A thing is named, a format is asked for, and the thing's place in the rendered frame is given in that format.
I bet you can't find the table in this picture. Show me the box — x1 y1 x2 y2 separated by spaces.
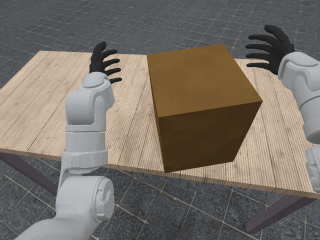
0 50 320 234

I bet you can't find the robot right forearm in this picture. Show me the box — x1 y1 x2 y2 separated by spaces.
277 51 320 145

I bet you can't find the robot left hand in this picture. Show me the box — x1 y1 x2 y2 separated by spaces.
89 41 122 84

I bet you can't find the carton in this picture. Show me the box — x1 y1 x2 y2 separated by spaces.
146 43 263 173

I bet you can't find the robot right hand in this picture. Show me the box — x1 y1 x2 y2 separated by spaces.
245 24 295 75

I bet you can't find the robot left forearm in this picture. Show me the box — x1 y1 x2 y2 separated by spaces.
55 72 115 214

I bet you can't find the robot right upper arm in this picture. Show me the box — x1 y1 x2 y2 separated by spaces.
305 144 320 193

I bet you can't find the robot left upper arm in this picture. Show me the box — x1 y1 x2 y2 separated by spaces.
14 176 115 240

